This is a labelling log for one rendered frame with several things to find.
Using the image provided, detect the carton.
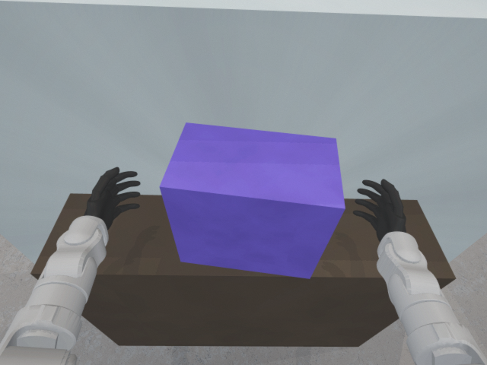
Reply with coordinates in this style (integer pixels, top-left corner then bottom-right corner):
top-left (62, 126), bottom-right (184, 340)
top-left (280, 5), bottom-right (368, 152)
top-left (159, 122), bottom-right (345, 279)

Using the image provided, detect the left robot forearm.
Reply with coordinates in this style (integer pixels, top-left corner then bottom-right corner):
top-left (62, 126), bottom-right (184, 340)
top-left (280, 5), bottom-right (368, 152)
top-left (0, 215), bottom-right (109, 355)

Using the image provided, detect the left robot upper arm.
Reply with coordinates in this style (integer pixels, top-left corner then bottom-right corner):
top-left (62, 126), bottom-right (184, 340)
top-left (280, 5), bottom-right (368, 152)
top-left (0, 346), bottom-right (77, 365)

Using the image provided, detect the robot left hand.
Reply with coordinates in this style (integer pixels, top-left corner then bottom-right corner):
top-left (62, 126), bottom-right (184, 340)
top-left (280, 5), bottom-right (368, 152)
top-left (84, 167), bottom-right (141, 230)

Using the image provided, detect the pedestal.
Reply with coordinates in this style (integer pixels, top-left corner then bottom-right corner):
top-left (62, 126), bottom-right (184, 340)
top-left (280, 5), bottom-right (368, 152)
top-left (30, 193), bottom-right (456, 347)

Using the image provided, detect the right robot forearm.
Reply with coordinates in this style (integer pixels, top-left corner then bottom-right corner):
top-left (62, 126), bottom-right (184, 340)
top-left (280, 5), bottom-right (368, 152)
top-left (377, 231), bottom-right (487, 365)

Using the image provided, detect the robot right hand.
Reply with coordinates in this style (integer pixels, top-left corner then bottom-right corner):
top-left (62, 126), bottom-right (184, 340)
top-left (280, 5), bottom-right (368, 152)
top-left (353, 179), bottom-right (406, 241)

